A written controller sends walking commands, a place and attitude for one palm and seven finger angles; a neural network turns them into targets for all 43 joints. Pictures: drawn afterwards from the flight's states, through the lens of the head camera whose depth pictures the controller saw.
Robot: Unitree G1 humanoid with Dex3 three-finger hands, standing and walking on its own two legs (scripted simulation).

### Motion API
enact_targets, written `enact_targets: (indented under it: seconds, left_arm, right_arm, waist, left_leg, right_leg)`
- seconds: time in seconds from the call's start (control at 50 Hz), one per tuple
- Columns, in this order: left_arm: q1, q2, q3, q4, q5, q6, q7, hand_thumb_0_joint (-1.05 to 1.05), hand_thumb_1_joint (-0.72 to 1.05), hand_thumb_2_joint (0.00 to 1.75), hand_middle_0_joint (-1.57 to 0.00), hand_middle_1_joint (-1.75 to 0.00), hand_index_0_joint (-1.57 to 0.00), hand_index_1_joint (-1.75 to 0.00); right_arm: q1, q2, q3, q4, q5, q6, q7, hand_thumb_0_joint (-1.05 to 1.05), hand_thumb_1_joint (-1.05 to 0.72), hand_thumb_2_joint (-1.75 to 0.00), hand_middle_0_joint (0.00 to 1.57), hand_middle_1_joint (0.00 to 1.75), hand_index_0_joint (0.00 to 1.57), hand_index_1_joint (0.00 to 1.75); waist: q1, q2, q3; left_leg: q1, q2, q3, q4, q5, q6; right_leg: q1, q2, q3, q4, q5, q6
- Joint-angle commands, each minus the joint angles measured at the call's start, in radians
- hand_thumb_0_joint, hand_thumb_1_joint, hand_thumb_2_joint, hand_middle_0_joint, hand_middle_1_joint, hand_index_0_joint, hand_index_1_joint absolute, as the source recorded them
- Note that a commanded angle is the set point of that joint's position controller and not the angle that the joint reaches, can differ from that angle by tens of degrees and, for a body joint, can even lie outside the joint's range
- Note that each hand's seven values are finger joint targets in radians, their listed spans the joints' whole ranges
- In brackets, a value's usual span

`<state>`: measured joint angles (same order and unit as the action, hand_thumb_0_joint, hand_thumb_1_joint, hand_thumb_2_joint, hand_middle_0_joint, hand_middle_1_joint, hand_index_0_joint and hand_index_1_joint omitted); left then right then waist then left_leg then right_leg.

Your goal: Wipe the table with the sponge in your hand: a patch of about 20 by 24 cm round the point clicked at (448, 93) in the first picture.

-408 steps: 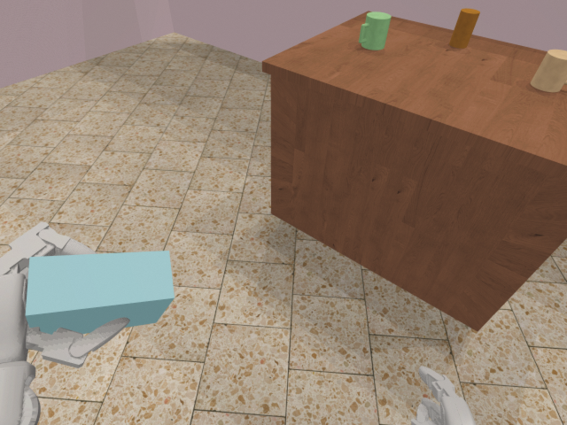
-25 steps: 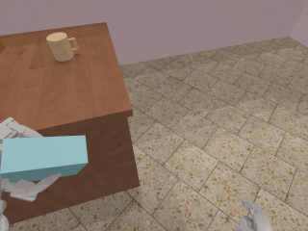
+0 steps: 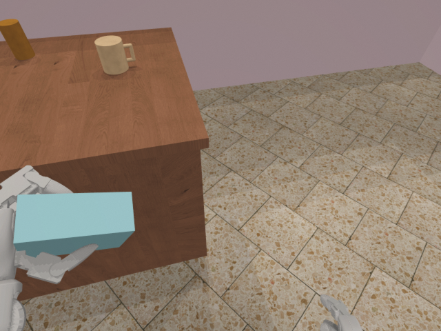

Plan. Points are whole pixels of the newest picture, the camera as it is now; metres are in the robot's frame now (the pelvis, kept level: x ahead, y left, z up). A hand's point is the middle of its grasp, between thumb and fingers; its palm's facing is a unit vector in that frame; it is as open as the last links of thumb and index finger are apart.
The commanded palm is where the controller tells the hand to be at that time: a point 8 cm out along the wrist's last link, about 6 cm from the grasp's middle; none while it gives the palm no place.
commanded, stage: come to a stop and stand still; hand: left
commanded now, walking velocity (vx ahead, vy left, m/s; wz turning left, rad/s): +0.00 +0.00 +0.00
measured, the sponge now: (94, 224) +0.23 +0.19 +0.15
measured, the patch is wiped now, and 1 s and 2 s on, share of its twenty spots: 0.00 0.00 0.00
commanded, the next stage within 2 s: look again from close up in 0.18 s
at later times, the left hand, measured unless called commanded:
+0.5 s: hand (31, 220) +0.21 +0.26 +0.18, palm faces +0.37 -0.85 -0.38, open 9.8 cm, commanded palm +0.15 +0.29 +0.18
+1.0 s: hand (45, 183) +0.28 +0.28 +0.17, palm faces +0.33 -0.87 -0.37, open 9.8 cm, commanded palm +0.22 +0.32 +0.18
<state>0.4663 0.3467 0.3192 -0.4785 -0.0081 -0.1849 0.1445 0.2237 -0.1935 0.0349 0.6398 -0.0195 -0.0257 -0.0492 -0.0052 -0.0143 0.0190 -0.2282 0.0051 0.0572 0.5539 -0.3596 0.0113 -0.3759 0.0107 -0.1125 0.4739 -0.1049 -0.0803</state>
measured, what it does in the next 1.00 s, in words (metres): steps on the spot: right foot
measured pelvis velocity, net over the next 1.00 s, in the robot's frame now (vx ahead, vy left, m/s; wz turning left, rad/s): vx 0.05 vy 0.04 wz -0.05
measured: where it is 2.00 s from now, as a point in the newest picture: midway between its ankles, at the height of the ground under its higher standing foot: outside the picture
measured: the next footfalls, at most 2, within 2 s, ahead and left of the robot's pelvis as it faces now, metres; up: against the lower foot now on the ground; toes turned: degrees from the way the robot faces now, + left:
right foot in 0.16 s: +0.08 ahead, -0.09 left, +0.00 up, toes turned +0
right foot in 1.38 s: +0.14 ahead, -0.03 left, +0.00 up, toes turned -13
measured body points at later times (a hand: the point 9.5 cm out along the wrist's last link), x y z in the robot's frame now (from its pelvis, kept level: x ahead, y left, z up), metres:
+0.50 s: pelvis -0.02 +0.01 +0.01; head -0.01 +0.02 +0.46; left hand +0.19 +0.30 +0.20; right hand +0.15 -0.21 -0.06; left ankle +0.01 +0.12 -0.73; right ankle +0.04 -0.09 -0.73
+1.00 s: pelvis +0.05 +0.04 +0.00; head +0.06 +0.06 +0.45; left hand +0.26 +0.33 +0.18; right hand +0.22 -0.19 -0.06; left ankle +0.01 +0.12 -0.73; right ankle +0.04 -0.09 -0.73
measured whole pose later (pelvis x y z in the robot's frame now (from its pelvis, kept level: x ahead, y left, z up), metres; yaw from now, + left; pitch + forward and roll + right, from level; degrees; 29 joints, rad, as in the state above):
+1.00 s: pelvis +0.05 +0.04 +0.00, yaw -3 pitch +0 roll -1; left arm 0.40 0.38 0.37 -0.44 -0.04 -0.24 0.09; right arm 0.20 -0.20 0.02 0.53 -0.01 -0.13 0.00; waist 0.00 -0.04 0.02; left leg -0.20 -0.02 0.09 0.58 -0.38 0.06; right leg -0.27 0.01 0.04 0.59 -0.31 0.00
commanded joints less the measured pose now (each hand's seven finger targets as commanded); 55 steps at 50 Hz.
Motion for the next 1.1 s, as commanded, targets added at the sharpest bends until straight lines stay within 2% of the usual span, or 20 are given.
enact_targets:
  seconds: [0.0,0.04,0.1,0.14,0.16,0.2,0.24,0.26,0.28,0.3,0.32,0.36,0.44,0.5,0.52,0.62,0.74,0.84,0.96,1.08]
  left_arm:
    - [-0.087,0.181,0.135,-0.244,-0.003,-0.076,0.037,0.0,0.1,1.3,-1.2,-1.6,-1.2,-1.6]
    - [-0.112,0.162,0.12,-0.202,0.009,-0.066,0.029,0.0,0.1,1.3,-1.2,-1.6,-1.2,-1.6]
    - [-0.069,0.147,0.105,-0.144,0.005,-0.062,0.019,0.0,0.1,1.3,-1.2,-1.6,-1.2,-1.6]
    - [-0.113,0.154,0.102,-0.169,0.002,-0.078,0.021,0.0,0.1,1.3,-1.2,-1.6,-1.2,-1.6]
    - [-0.136,0.157,0.103,-0.169,0.003,-0.089,0.022,0.0,0.1,1.3,-1.2,-1.6,-1.2,-1.6]
    - [-0.129,0.153,0.087,-0.182,-0.007,-0.083,0.02,0.0,0.1,1.3,-1.2,-1.6,-1.2,-1.6]
    - [-0.115,0.173,0.099,-0.213,-0.013,-0.081,0.023,0.0,0.1,1.3,-1.2,-1.6,-1.2,-1.6]
    - [-1.083,0.985,0.718,-0.372,0.108,-0.159,0.021,0.0,0.1,1.3,-1.2,-1.6,-1.2,-1.6]
    - [-0.54,0.38,0.307,0.165,0.017,-0.129,-0.035,0.0,0.1,1.3,-1.2,-1.6,-1.2,-1.6]
    - [-0.326,0.231,0.202,0.155,-0.014,-0.126,-0.052,0.0,0.1,1.3,-1.2,-1.6,-1.2,-1.6]
    - [-0.259,0.119,0.112,0.104,-0.045,-0.145,-0.058,0.0,0.1,1.3,-1.2,-1.6,-1.2,-1.6]
    - [-0.201,0.185,0.119,-0.11,-0.05,-0.166,-0.05,0.0,0.1,1.3,-1.2,-1.6,-1.2,-1.6]
    - [-0.098,0.19,0.143,-0.103,-0.043,-0.143,-0.036,0.0,0.1,1.3,-1.2,-1.6,-1.2,-1.6]
    - [-0.16,0.211,0.175,-0.096,-0.039,-0.138,-0.032,0.0,0.1,1.3,-1.2,-1.6,-1.2,-1.6]
    - [-0.218,0.237,0.192,-0.131,-0.039,-0.139,-0.031,0.0,0.1,1.3,-1.2,-1.6,-1.2,-1.6]
    - [-0.317,0.195,0.132,-0.176,-0.028,-0.143,-0.032,0.0,0.1,1.3,-1.2,-1.6,-1.2,-1.6]
    - [-0.264,0.153,0.078,-0.155,-0.019,-0.119,-0.03,0.0,0.1,1.3,-1.2,-1.6,-1.2,-1.6]
    - [-0.201,0.182,0.132,-0.155,-0.03,-0.119,-0.029,0.0,0.1,1.3,-1.2,-1.6,-1.2,-1.6]
    - [-0.132,0.2,0.17,-0.193,-0.046,-0.118,-0.029,0.0,0.1,1.3,-1.2,-1.6,-1.2,-1.6]
    - [-0.13,0.221,0.188,-0.256,-0.055,-0.122,-0.018,0.0,0.1,1.3,-1.2,-1.6,-1.2,-1.6]
  right_arm:
    - [-0.099,-0.127,-0.044,-0.183,0.011,-0.057,-0.022,0.0,-0.9,-0.9,0.2,0.3,0.2,0.3]
    - [-0.107,-0.124,-0.065,-0.191,0.018,-0.07,-0.03,0.0,-0.9,-0.9,0.2,0.3,0.2,0.3]
    - [-0.084,-0.13,-0.067,-0.179,0.032,-0.101,-0.022,0.0,-0.9,-0.9,0.2,0.3,0.2,0.3]
    - [-0.079,-0.132,-0.066,-0.166,0.032,-0.112,-0.019,0.0,-0.9,-0.9,0.2,0.3,0.2,0.3]
    - [-0.072,-0.13,-0.062,-0.152,0.028,-0.115,-0.017,0.0,-0.9,-0.9,0.2,0.3,0.2,0.3]
    - [-0.072,-0.131,-0.075,-0.157,0.032,-0.119,-0.013,0.0,-0.9,-0.9,0.2,0.3,0.2,0.3]
    - [-0.078,-0.12,-0.069,-0.158,0.028,-0.118,-0.012,0.0,-0.9,-0.9,0.2,0.3,0.2,0.3]
    - [0.056,-0.104,-0.093,-0.125,-0.026,-0.177,-0.007,0.0,-0.9,-0.9,0.2,0.3,0.2,0.3]
    - [-0.05,-0.032,-0.062,-0.108,-0.002,-0.192,0.0,0.0,-0.9,-0.9,0.2,0.3,0.2,0.3]
    - [-0.06,-0.091,-0.081,-0.182,0.033,-0.2,0.006,0.0,-0.9,-0.9,0.2,0.3,0.2,0.3]
    - [-0.072,-0.078,-0.072,-0.189,0.044,-0.208,0.028,0.0,-0.9,-0.9,0.2,0.3,0.2,0.3]
    - [-0.085,-0.114,-0.074,-0.202,0.034,-0.204,0.042,0.0,-0.9,-0.9,0.2,0.3,0.2,0.3]
    - [-0.094,-0.12,-0.06,-0.229,0.038,-0.202,0.042,0.0,-0.9,-0.9,0.2,0.3,0.2,0.3]
    - [-0.078,-0.123,-0.063,-0.236,0.038,-0.204,0.031,0.0,-0.9,-0.9,0.2,0.3,0.2,0.3]
    - [-0.088,-0.125,-0.059,-0.237,0.034,-0.207,0.028,0.0,-0.9,-0.9,0.2,0.3,0.2,0.3]
    - [-0.081,-0.117,-0.055,-0.224,0.022,-0.229,0.027,0.0,-0.9,-0.9,0.2,0.3,0.2,0.3]
    - [-0.079,-0.134,-0.061,-0.21,0.004,-0.22,0.036,0.0,-0.9,-0.9,0.2,0.3,0.2,0.3]
    - [-0.094,-0.142,-0.063,-0.233,0.006,-0.181,0.036,0.0,-0.9,-0.9,0.2,0.3,0.2,0.3]
    - [-0.088,-0.145,-0.065,-0.257,0.021,-0.139,0.04,0.0,-0.9,-0.9,0.2,0.3,0.2,0.3]
    - [-0.083,-0.148,-0.08,-0.252,0.031,-0.115,0.05,0.0,-0.9,-0.9,0.2,0.3,0.2,0.3]
  waist:
    - [0.014,0.212,-0.042]
    - [0.016,0.23,-0.008]
    - [0.016,0.133,-0.015]
    - [0.001,0.099,-0.048]
    - [-0.003,0.128,-0.087]
    - [0.005,0.024,-0.143]
    - [0.0,0.002,-0.147]
    - [0.05,-0.211,0.026]
    - [0.044,-0.199,-0.15]
    - [0.065,-0.06,-0.101]
    - [0.043,0.096,-0.144]
    - [0.049,0.139,-0.163]
    - [0.053,0.046,-0.058]
    - [0.047,-0.005,-0.051]
    - [0.041,0.047,-0.033]
    - [0.035,0.064,-0.062]
    - [0.02,0.067,-0.086]
    - [0.016,0.063,-0.094]
    - [0.013,0.098,-0.131]
    - [0.005,0.017,-0.179]
  left_leg:
    - [-0.226,0.214,-0.239,-0.387,-0.306,0.087]
    - [-0.368,0.27,-0.256,-0.42,-0.348,0.098]
    - [-0.22,0.194,-0.155,-0.235,-0.017,0.059]
    - [-0.158,0.15,-0.124,-0.166,0.166,0.023]
    - [-0.149,0.143,-0.108,-0.164,0.174,0.012]
    - [-0.068,0.097,-0.058,-0.078,0.16,-0.004]
    - [-0.022,0.068,-0.048,-0.045,0.116,-0.008]
    - [-0.116,0.005,0.02,0.07,0.156,-0.013]
    - [-0.065,-0.05,-0.072,0.072,0.076,0.007]
    - [-0.006,-0.018,-0.034,-0.003,0.102,-0.002]
    - [0.047,-0.011,-0.035,-0.087,0.123,-0.005]
    - [0.042,0.021,-0.068,-0.162,0.122,0.011]
    - [-0.198,0.1,-0.156,-0.315,-0.13,0.046]
    - [-0.187,0.089,-0.138,-0.287,-0.109,0.048]
    - [-0.17,0.085,-0.136,-0.302,-0.126,0.041]
    - [-0.064,0.042,-0.109,-0.243,-0.033,0.023]
    - [-0.015,0.012,-0.067,-0.163,-0.005,0.02]
    - [-0.015,0.042,-0.086,-0.133,0.094,0.03]
    - [0.055,0.092,-0.078,-0.055,0.436,0.029]
    - [0.002,0.035,0.005,0.135,0.49,-0.016]
  right_leg:
    - [0.208,-0.042,0.138,0.038,-0.307,0.094]
    - [0.285,-0.016,0.1,0.229,-0.175,0.109]
    - [0.226,-0.028,0.102,0.034,-0.13,0.1]
    - [0.234,-0.063,0.14,-0.005,0.052,0.085]
    - [0.255,-0.076,0.147,0.01,0.077,0.081]
    - [0.228,-0.119,0.236,-0.035,0.076,0.052]
    - [0.176,-0.16,0.285,-0.092,0.004,0.032]
    - [0.06,-0.098,0.298,-0.228,0.138,0.104]
    - [0.14,-0.195,0.338,-0.138,0.085,-0.015]
    - [0.16,-0.2,0.403,-0.19,0.047,0.006]
    - [0.199,-0.185,0.364,-0.156,0.001,-0.01]
    - [0.228,-0.12,0.278,-0.115,-0.153,0.035]
    - [0.283,-0.044,0.184,-0.029,-0.276,0.07]
    - [0.268,-0.036,0.191,-0.043,-0.224,0.071]
    - [0.237,-0.028,0.194,-0.052,-0.238,0.07]
    - [0.209,-0.038,0.229,-0.135,-0.205,0.061]
    - [0.184,-0.058,0.259,-0.147,-0.276,0.027]
    - [0.192,-0.048,0.224,-0.017,-0.107,0.01]
    - [0.169,-0.027,0.143,0.174,0.124,0.017]
    - [0.257,-0.1,0.271,0.188,0.36,-0.038]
